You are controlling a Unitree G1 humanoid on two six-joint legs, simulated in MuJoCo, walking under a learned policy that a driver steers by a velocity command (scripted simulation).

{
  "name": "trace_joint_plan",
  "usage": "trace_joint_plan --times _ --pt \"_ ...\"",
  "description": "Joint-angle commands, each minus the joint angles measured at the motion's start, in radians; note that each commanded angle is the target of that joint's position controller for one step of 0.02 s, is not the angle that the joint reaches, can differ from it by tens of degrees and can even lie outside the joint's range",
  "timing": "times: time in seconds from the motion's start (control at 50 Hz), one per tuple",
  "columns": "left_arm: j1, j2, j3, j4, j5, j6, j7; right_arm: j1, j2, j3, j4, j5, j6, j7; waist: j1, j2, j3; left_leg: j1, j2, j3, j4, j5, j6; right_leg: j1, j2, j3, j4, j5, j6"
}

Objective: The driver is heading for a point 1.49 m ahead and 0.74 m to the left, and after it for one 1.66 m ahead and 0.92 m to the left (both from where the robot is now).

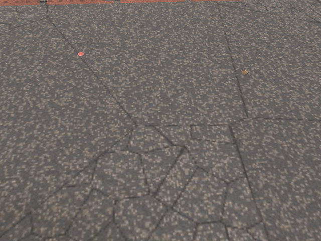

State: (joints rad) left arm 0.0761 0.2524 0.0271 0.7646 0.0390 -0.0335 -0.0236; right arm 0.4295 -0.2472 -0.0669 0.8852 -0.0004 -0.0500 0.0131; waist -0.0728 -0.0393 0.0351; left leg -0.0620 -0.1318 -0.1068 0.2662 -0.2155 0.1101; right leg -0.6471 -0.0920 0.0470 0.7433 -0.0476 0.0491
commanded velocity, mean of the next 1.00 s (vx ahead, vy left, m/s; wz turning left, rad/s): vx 0.50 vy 0.00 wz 0.58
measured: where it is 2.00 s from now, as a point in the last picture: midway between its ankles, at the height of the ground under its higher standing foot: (56, 145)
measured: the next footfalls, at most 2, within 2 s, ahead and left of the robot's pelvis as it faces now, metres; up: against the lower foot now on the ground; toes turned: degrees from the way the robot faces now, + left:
right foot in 0.16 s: +0.27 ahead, -0.13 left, +0.00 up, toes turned +8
left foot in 0.70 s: +0.46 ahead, +0.16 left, +0.00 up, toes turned +29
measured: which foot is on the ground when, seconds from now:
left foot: down 0.00-0.16, up 0.18-0.68, down 0.70-1.00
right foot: up 0.00-0.14, down 0.16-0.70, up 0.72-1.00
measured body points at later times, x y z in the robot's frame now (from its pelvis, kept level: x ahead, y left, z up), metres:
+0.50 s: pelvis +0.26 -0.03 +0.00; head +0.29 -0.03 +0.45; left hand +0.19 +0.24 -0.12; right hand +0.49 -0.23 -0.11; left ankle +0.32 +0.13 -0.68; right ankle +0.23 -0.14 -0.75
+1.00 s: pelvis +0.48 +0.12 +0.00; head +0.50 +0.16 +0.45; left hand +0.47 +0.43 -0.11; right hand +0.66 -0.10 -0.12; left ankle +0.42 +0.14 -0.75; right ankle +0.68 +0.04 -0.68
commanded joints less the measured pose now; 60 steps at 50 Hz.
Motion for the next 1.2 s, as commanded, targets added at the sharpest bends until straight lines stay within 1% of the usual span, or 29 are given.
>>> trace_joint_plan --times 0.02,0.08,0.12,0.14,0.16,0.18,0.2,0.22,0.24,0.26,0.3,0.36,0.48,0.6,0.64,0.66,0.68,0.7,0.72,0.74,0.76,0.78,0.8,0.84,0.92,1.0,1.12,1.16,1.2 --pt "-0.145 0.066 0.007 -0.108 -0.007 -0.02 -0.003 0.066 -0.164 -0.038 -0.044 -0.008 -0.007 -0.011 -0.02 0.108 0.012 0.026 0.252 -0.207 -0.017 0.344 0.117 -0.015 0.05 -0.033 -0.08 0.027 0.002" --pt "-0.143 0.088 0.009 -0.127 -0.014 -0.033 -0.001 0.045 -0.184 -0.044 -0.061 -0.017 -0.005 -0.022 0.0 0.123 0.004 0.043 0.27 -0.253 0.049 0.416 0.091 0.081 0.072 -0.015 -0.17 -0.023 -0.021" --pt "-0.022 0.119 0.02 -0.097 -0.017 -0.044 0.009 -0.019 -0.205 -0.05 -0.083 -0.019 -0.006 -0.023 0.062 0.131 -0.027 -0.019 0.258 -0.266 0.133 0.491 0.053 0.288 0.106 -0.023 -0.235 -0.098 -0.049" --pt "0.099 0.142 0.031 -0.063 -0.014 -0.055 0.021 -0.039 -0.205 -0.05 -0.088 -0.013 -0.011 -0.016 0.123 0.093 -0.085 -0.058 0.209 -0.238 0.273 0.525 0.029 0.46 0.113 -0.029 -0.299 -0.089 -0.071" --pt "0.238 0.205 0.048 -0.048 0.006 -0.067 0.037 -0.037 -0.159 -0.037 -0.105 -0.001 -0.019 -0.006 0.178 -0.001 -0.206 -0.155 0.139 -0.172 0.513 0.387 0.002 0.677 -0.038 0.114 -0.335 -0.208 -0.117" --pt "0.313 0.287 0.065 -0.057 0.029 -0.06 0.05 0.019 -0.06 -0.014 -0.14 0.027 -0.02 -0.007 0.167 -0.18 -0.315 -0.424 0.01 -0.042 0.788 -0.156 -0.03 0.919 -0.301 0.477 -0.401 -0.351 -0.183" --pt "0.274 0.288 0.073 -0.049 0.011 -0.043 0.045 0.081 -0.117 -0.019 -0.145 0.005 -0.009 -0.012 0.105 -0.253 -0.331 -0.563 0.025 -0.004 0.931 -0.336 -0.023 0.889 -0.371 0.75 -0.467 -0.416 -0.257" --pt "0.204 0.179 0.051 -0.07 0.002 -0.036 0.04 0.039 -0.151 -0.024 -0.114 -0.014 0.006 -0.014 0.091 -0.075 -0.187 -0.591 0.096 -0.013 0.981 -0.248 -0.022 0.762 -0.327 0.614 -0.473 -0.458 -0.244" --pt "0.162 0.114 0.035 -0.069 -0.005 -0.037 0.035 -0.028 -0.139 -0.021 -0.117 -0.019 0.009 -0.002 0.094 0.004 -0.091 -0.573 0.126 0.0 0.946 -0.172 -0.032 0.646 -0.262 0.444 -0.493 -0.368 -0.223" --pt "0.145 0.094 0.028 -0.064 -0.001 -0.04 0.034 -0.051 -0.12 -0.019 -0.122 -0.022 0.015 0.007 0.079 -0.017 -0.054 -0.546 0.152 0.011 0.905 -0.136 -0.042 0.579 -0.214 0.322 -0.52 -0.259 -0.196" --pt "0.174 0.097 0.028 -0.035 -0.009 -0.056 0.034 -0.064 -0.112 -0.018 -0.126 -0.039 0.037 0.025 0.066 -0.073 -0.031 -0.518 0.173 0.031 0.883 -0.106 -0.058 0.527 -0.165 0.177 -0.541 -0.075 -0.181" --pt "0.214 0.111 0.037 -0.011 -0.023 -0.078 0.025 -0.132 -0.098 -0.013 -0.159 -0.036 0.051 0.041 0.062 -0.061 -0.037 -0.576 0.184 0.041 0.872 -0.04 -0.07 0.551 -0.174 0.077 -0.567 0.077 -0.2" --pt "0.262 0.117 0.044 0.027 -0.02 -0.074 0.022 -0.324 -0.07 0.006 -0.223 -0.032 0.049 0.062 0.091 -0.046 0.015 -0.634 0.2 0.095 0.642 0.156 -0.086 0.581 -0.145 -0.11 -0.596 0.137 -0.193" --pt "0.333 0.162 0.057 0.07 -0.019 -0.054 0.034 -0.465 -0.071 0.017 -0.281 -0.042 0.045 0.074 0.126 -0.048 0.052 -0.542 0.173 0.203 0.394 0.093 -0.023 0.683 -0.182 -0.213 -0.535 0.27 -0.162" --pt "0.341 0.191 0.062 0.082 -0.017 -0.039 0.04 -0.431 -0.083 0.01 -0.277 -0.048 0.046 0.064 0.104 -0.064 0.016 -0.45 0.113 0.246 0.357 -0.016 0.016 0.729 -0.187 -0.257 -0.401 0.575 -0.148" --pt "0.343 0.206 0.064 0.086 -0.017 -0.03 0.042 -0.36 -0.097 0.001 -0.259 -0.051 0.042 0.057 0.071 -0.067 -0.033 -0.364 0.072 0.257 0.335 -0.06 0.041 0.74 -0.186 -0.273 -0.268 0.708 -0.145" --pt "0.333 0.212 0.063 0.081 -0.022 -0.021 0.043 -0.215 -0.116 -0.013 -0.215 -0.057 0.033 0.046 0.004 -0.04 -0.117 -0.181 0.032 0.255 0.266 -0.033 0.071 0.684 -0.17 -0.299 -0.061 0.7 -0.13" --pt "0.33 0.191 0.056 0.055 -0.018 -0.019 0.041 -0.035 -0.184 -0.041 -0.163 -0.066 0.027 0.028 -0.069 0.05 -0.232 0.091 0.128 0.091 0.221 -0.102 0.117 0.484 -0.145 -0.305 0.228 0.431 -0.097" --pt "0.368 0.06 0.027 -0.025 -0.018 -0.025 0.018 -0.059 -0.313 -0.069 -0.18 -0.049 0.029 0.015 0.011 0.307 -0.316 0.409 0.447 -0.442 0.159 -0.129 0.249 0.019 0.033 -0.271 0.569 -0.482 -0.033" --pt "0.238 0.149 0.044 -0.052 -0.007 -0.033 0.017 0.0 -0.307 -0.072 -0.198 -0.019 0.04 0.006 -0.068 0.16 -0.358 0.414 0.483 -0.655 0.036 -0.069 0.281 -0.099 0.083 -0.059 0.672 -0.492 -0.03" --pt "0.166 0.144 0.042 -0.075 -0.022 -0.041 0.013 -0.042 -0.279 -0.065 -0.17 -0.015 0.043 -0.003 -0.041 0.108 -0.206 0.32 0.45 -0.465 0.036 0.054 0.255 -0.158 0.024 -0.025 0.646 -0.375 -0.043" --pt "0.18 0.128 0.033 -0.064 -0.025 -0.052 0.016 -0.086 -0.221 -0.05 -0.163 -0.009 0.038 -0.007 0.006 0.065 -0.111 0.17 0.406 -0.355 0.029 0.195 0.219 -0.103 -0.012 -0.03 0.543 -0.3 -0.047" --pt "0.193 0.126 0.034 -0.051 -0.015 -0.046 0.017 -0.131 -0.189 -0.04 -0.166 -0.008 0.031 -0.009 0.049 0.046 -0.065 0.063 0.348 -0.273 0.017 0.296 0.184 -0.031 -0.033 -0.026 0.473 -0.287 -0.043" --pt "0.247 0.121 0.034 -0.037 0.009 -0.01 0.014 -0.172 -0.154 -0.025 -0.174 0.0 0.016 -0.007 0.102 0.065 -0.072 -0.048 0.291 -0.193 -0.009 0.391 0.17 0.079 -0.038 -0.023 0.41 -0.288 -0.024" --pt "0.163 0.093 0.03 -0.066 0.01 0.018 0.004 -0.106 -0.183 -0.034 -0.149 -0.001 -0.003 -0.001 0.089 0.067 -0.034 -0.102 0.248 -0.176 -0.062 0.325 0.169 0.031 -0.023 -0.046 0.283 -0.184 0.004" --pt "0.009 0.092 0.027 -0.11 0.006 0.015 0.002 -0.022 -0.179 -0.034 -0.123 0.001 -0.005 -0.003 0.034 0.089 0.005 -0.033 0.237 -0.196 -0.071 0.287 0.139 -0.056 -0.009 -0.038 0.103 -0.03 0.01" --pt "-0.142 0.079 0.012 -0.156 -0.005 -0.008 -0.013 0.08 -0.168 -0.022 -0.076 -0.011 -0.014 -0.019 -0.029 0.1 0.024 0.095 0.265 -0.187 -0.019 0.468 0.106 -0.02 0.04 -0.068 -0.102 0.045 -0.037" --pt "-0.127 0.092 0.015 -0.159 -0.007 -0.014 -0.012 0.067 -0.183 -0.022 -0.069 -0.015 -0.015 -0.027 -0.008 0.111 0.031 0.112 0.289 -0.195 0.003 0.529 0.087 0.051 0.058 -0.067 -0.159 0.001 -0.07" --pt "-0.005 0.12 0.029 -0.121 -0.008 -0.021 0.0 0.026 -0.201 -0.023 -0.067 -0.017 -0.019 -0.03 0.053 0.123 -0.005 0.096 0.279 -0.17 0.103 0.747 0.052 0.244 0.11 -0.086 -0.208 -0.088 -0.106"
Velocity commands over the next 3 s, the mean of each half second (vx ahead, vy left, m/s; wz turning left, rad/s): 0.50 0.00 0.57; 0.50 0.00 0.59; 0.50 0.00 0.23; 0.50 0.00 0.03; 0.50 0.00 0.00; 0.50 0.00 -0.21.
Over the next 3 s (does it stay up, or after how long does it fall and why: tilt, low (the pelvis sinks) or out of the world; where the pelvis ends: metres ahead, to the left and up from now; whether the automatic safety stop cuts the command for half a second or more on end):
stays up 1.33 0.82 0.00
